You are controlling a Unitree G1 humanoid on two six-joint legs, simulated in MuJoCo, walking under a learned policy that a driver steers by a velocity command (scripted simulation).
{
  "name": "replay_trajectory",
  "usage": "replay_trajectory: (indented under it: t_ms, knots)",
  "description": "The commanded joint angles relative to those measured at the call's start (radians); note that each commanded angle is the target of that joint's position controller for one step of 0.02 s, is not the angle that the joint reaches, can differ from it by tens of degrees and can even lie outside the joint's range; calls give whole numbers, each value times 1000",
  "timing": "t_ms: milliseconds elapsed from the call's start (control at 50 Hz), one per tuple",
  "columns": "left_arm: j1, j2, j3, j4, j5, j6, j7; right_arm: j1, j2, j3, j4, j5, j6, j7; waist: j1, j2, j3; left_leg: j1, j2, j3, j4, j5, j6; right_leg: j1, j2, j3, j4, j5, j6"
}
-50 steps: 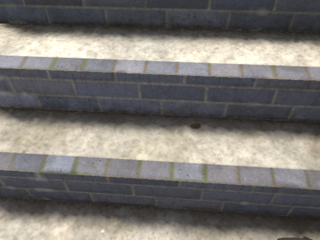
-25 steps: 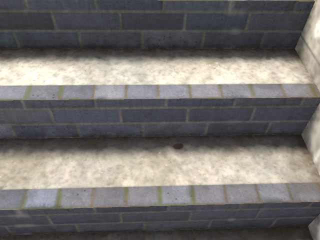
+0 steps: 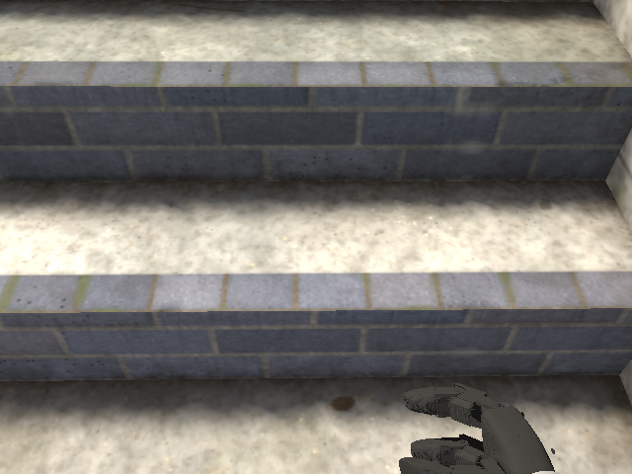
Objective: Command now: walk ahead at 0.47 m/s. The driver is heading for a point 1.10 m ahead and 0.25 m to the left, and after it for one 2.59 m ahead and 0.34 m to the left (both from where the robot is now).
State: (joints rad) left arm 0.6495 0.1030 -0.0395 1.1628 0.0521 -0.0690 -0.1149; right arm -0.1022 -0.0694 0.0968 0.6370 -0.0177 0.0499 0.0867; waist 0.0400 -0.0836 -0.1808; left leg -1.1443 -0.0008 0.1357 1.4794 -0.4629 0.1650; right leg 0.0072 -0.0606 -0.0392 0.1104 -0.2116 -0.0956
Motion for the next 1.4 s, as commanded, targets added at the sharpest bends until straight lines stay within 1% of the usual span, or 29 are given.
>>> replay_trajectory:
  t_ms: [20,60,80,120,160,200,260,320,380,460,480,500,520,540,600,660,720,820,880,920,980,1000,1040,1060,1120,1160,1220,1300,1400]
  knots:
    - [-39,295,60,-99,18,-64,-37,173,-197,-55,53,-13,9,-14,-125,-74,-156,658,-102,19,-294,296,54,-135,-184,-7,363,1920,-201]
    - [-45,212,51,-116,104,-17,-83,599,-290,-89,204,-12,17,-51,-272,203,-292,1175,80,-647,-807,102,240,-669,-10,141,933,1168,-181]
    - [-116,168,75,-75,39,8,-88,724,-312,-110,256,-56,7,-62,-314,349,-141,1004,228,-1069,-1148,-56,309,-847,150,270,1649,416,-114]
    - [-316,84,63,-173,-19,-5,-24,574,-212,-109,375,-41,-73,-56,-161,171,110,861,226,-885,-1055,-146,176,-1247,170,393,2098,338,-169]
    - [-437,69,53,-249,-20,9,27,331,-17,-58,411,-29,-109,-30,-21,-31,86,747,203,-574,-1047,100,103,-1266,128,392,2041,289,-231]
    - [-424,-2,24,-274,-12,48,29,261,30,-48,433,-55,-119,-13,81,37,129,671,165,-345,-1113,206,52,-1329,79,272,2091,183,-241]
    - [-595,-14,1,-342,-38,50,16,329,-3,-51,429,-126,-125,-20,84,116,162,545,115,-164,-1219,159,10,-1352,48,92,2174,77,-245]
    - [-828,42,-21,-439,-46,55,46,582,-56,-47,496,-129,-125,-13,-26,102,80,667,132,-193,-1277,146,5,-1362,-28,30,1838,181,-225]
    - [-1009,62,-28,-528,-20,112,31,542,-177,-66,446,-37,-130,34,-8,243,76,416,197,-176,-1534,726,132,-790,8,-184,1483,15,-109]
    - [-709,106,0,-463,-2,113,31,600,-335,-125,494,26,-182,38,88,304,-51,1208,284,-105,-1096,1968,121,-805,156,-155,956,-165,-67]
    - [-532,153,13,-382,-19,115,43,752,-262,-124,525,-65,-176,52,54,161,-255,991,245,-125,-842,1957,75,-419,83,57,1024,202,-175]
    - [-335,205,30,-314,-17,124,53,737,-230,-125,515,-81,-158,71,119,64,-310,764,155,-196,-656,1619,86,-215,5,337,733,-99,-229]
    - [-151,272,60,-222,18,122,66,614,-126,-115,517,-84,-129,91,202,-174,-201,403,-21,-241,-219,652,46,-144,-134,707,390,-390,-317]
    - [-127,270,71,-189,21,87,72,580,-128,-137,524,-26,-117,81,171,-154,-55,210,-37,-414,236,626,27,-248,-189,915,255,-584,-252]
    - [-366,59,38,-94,-21,16,69,380,-84,-121,426,-11,-116,-3,2,112,47,-33,-63,-463,557,618,115,-346,-166,577,331,-274,-170]
    - [-477,-63,2,-81,-6,-7,63,401,-31,-104,394,-19,-85,-10,-121,119,47,-88,13,-347,521,538,112,-382,-100,197,306,64,-97]
    - [-350,-12,12,-49,45,-7,54,251,-15,-81,348,-1,-74,18,-87,1,110,-274,27,-213,915,299,131,-359,-143,136,183,-35,-158]
    - [-150,0,-20,20,102,-28,56,-46,-61,-42,142,16,-52,-37,-43,95,86,-351,136,-152,468,431,157,-242,-175,10,42,-24,-96]
    - [-120,87,-5,8,40,-17,4,-314,-80,-34,33,-3,21,-15,8,16,140,50,131,28,69,131,101,-479,-214,-70,-199,203,-176]
    - [-143,231,14,-15,10,-56,-9,-121,-49,-42,75,-4,21,32,-128,-79,56,290,10,106,66,219,61,-353,-237,-151,-21,1307,-217]
    - [-89,262,44,-8,-3,-76,2,125,-120,-76,147,-20,-11,12,-153,-116,-65,479,-100,62,-342,230,66,56,-242,-172,284,1741,-141]
    - [6,220,43,-14,66,-64,-24,238,-183,-82,196,9,0,-2,-133,-7,-236,851,-58,-189,-348,461,132,-214,-189,-91,487,1594,-114]
    - [-176,135,68,-61,46,-17,-69,578,-321,-134,322,-35,16,-24,-267,284,-150,1031,127,-836,-1031,-47,216,-724,81,78,1194,364,-39]
    - [-205,121,80,-64,13,-6,-62,625,-345,-164,357,-55,-19,-45,-250,252,-57,960,164,-974,-1125,-212,120,-896,107,300,1645,378,-52]
    - [-382,41,53,-165,-15,-24,14,409,-168,-126,429,-21,-94,-20,-52,90,86,774,137,-731,-1001,76,33,-1153,139,378,1935,352,-114]
    - [-371,41,37,-187,-8,-4,44,286,-71,-86,431,-50,-96,0,54,29,60,705,101,-503,-1000,348,-3,-1212,72,268,1939,324,-131]
    - [-466,32,13,-224,-14,16,38,420,-106,-91,448,-72,-111,-13,29,170,84,689,58,-401,-1087,261,15,-1332,43,109,2162,85,-100]
    - [-683,77,-8,-362,-5,22,59,565,-149,-73,480,-123,-125,-3,-24,91,102,592,36,-409,-1160,59,21,-1315,1,40,1953,200,-94]
    - [-780,87,-5,-479,4,87,69,516,-225,-60,398,7,-156,41,24,254,118,509,213,-478,-1365,773,205,-810,57,-111,1447,-190,42]
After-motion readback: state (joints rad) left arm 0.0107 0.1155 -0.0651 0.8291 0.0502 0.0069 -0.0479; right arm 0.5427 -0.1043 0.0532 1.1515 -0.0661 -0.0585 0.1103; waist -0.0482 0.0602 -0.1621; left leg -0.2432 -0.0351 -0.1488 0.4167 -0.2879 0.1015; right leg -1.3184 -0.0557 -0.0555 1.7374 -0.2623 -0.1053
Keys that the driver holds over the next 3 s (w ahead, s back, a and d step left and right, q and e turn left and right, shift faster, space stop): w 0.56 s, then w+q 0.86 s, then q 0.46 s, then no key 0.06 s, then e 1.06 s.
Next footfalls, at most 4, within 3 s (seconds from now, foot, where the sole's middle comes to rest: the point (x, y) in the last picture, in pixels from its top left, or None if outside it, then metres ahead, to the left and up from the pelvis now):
0.44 right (426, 467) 0.41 -0.12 -0.41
0.96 left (270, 243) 0.68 0.13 -0.22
1.46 right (358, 44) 0.95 0.00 -0.03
1.98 left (175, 51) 0.91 0.29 -0.03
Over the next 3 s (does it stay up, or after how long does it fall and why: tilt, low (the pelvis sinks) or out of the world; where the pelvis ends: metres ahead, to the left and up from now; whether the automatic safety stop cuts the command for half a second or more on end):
stays up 0.90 0.13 0.74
